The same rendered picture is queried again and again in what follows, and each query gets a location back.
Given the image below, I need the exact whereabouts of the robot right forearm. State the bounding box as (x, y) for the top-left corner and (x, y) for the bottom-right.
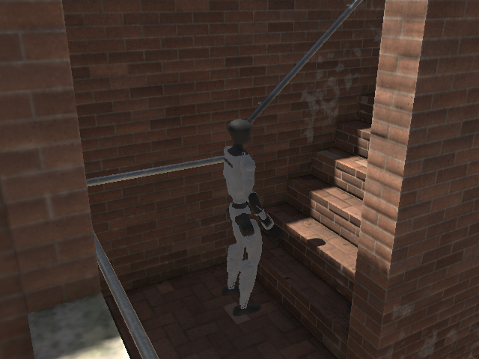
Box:
(248, 192), (273, 230)

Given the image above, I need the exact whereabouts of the robot right foot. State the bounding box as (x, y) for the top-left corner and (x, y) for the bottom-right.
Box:
(232, 303), (261, 316)

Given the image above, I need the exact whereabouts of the robot left thigh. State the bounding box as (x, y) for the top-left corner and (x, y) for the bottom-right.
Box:
(226, 208), (245, 260)

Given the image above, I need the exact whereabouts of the right robot hand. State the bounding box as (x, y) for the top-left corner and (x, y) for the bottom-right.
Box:
(267, 225), (285, 246)

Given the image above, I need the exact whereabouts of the left robot upper arm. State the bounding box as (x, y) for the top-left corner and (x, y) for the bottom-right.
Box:
(223, 146), (232, 179)

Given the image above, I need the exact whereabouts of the right robot upper arm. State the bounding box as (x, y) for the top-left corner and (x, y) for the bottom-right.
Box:
(240, 156), (257, 202)

